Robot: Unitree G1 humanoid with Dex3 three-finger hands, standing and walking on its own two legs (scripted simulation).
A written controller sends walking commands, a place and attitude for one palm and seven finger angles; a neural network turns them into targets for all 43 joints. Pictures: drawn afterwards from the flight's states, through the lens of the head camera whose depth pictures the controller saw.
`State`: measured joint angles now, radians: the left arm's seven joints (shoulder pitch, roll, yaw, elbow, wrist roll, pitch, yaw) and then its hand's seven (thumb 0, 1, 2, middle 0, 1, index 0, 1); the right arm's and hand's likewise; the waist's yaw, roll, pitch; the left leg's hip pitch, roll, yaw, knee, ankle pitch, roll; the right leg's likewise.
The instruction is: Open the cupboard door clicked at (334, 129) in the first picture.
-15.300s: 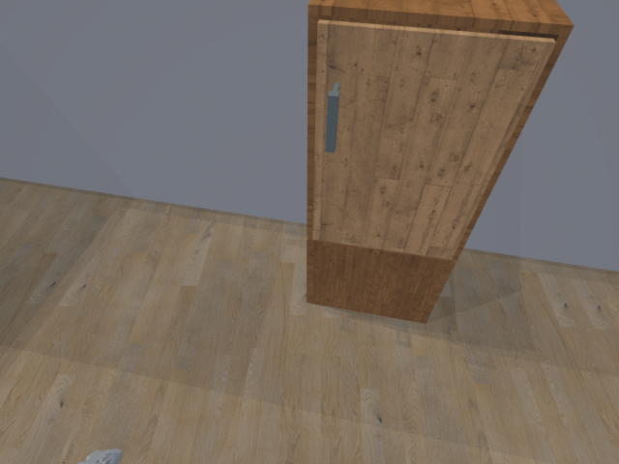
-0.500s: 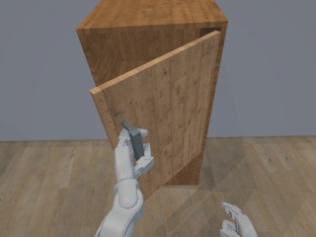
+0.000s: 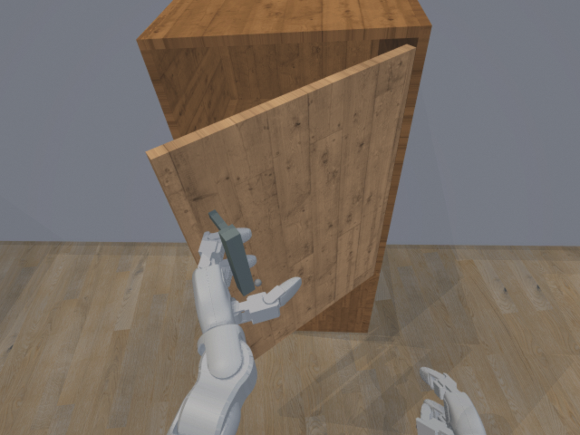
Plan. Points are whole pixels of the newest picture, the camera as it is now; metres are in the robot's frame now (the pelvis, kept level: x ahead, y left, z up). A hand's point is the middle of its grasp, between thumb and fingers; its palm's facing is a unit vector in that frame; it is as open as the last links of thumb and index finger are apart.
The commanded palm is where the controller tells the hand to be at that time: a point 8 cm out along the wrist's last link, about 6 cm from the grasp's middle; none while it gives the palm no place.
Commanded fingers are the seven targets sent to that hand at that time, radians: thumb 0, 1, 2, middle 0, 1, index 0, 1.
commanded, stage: open thumb and fingers to let go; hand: left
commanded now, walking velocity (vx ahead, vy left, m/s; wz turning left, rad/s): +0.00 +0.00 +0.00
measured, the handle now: (231, 253) +0.34 +0.10 +0.09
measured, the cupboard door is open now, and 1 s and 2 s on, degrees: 39 44 43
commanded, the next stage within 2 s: slide the hand sideways off the handle in 0.40 s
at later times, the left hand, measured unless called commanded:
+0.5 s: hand (254, 280) +0.30 +0.06 +0.09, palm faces +0.26 -0.97 -0.02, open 14.9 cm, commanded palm +0.25 +0.09 +0.09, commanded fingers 0.00 -0.50 0.30 -0.15 -0.30 -0.15 -0.30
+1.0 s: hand (258, 317) +0.25 +0.05 +0.09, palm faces -0.13 -0.99 +0.03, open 16.1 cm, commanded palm +0.22 +0.12 +0.09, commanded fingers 0.00 -0.50 0.30 -0.15 -0.30 -0.15 -0.30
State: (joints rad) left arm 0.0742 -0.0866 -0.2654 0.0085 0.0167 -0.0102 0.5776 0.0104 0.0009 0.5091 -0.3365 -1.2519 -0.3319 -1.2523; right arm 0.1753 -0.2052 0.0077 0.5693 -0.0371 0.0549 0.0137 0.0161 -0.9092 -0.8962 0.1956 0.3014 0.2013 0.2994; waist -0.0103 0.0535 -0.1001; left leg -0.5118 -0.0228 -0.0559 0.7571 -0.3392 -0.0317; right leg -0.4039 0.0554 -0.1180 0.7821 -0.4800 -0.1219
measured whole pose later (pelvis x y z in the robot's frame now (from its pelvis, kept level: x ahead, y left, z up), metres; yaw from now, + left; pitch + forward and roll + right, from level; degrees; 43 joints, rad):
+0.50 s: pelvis -0.01 +0.02 +0.00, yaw -1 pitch +5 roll +1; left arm 0.00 -0.09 -0.30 0.05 0.01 0.02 0.59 -0.01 -0.50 0.30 -0.33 -0.59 -0.33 -0.66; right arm 0.17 -0.20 0.01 0.58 -0.04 0.06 0.03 0.02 -0.91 -0.90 0.20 0.30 0.20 0.30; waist -0.01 0.06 -0.11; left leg -0.54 -0.03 -0.04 0.80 -0.35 -0.01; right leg -0.42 0.05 -0.11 0.81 -0.48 -0.10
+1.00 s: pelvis -0.02 +0.05 +0.00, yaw -4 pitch +3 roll +0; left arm 0.14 -0.03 -0.33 0.01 -0.02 -0.14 0.25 -0.01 -0.50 0.30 -0.18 -0.33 -0.19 -0.32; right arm 0.24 -0.20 0.04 0.48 0.00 0.06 0.03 0.02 -0.91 -0.90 0.20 0.30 0.20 0.30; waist -0.02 0.04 -0.08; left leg -0.49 -0.02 0.02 0.78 -0.34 0.02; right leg -0.40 0.05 -0.05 0.79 -0.45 -0.07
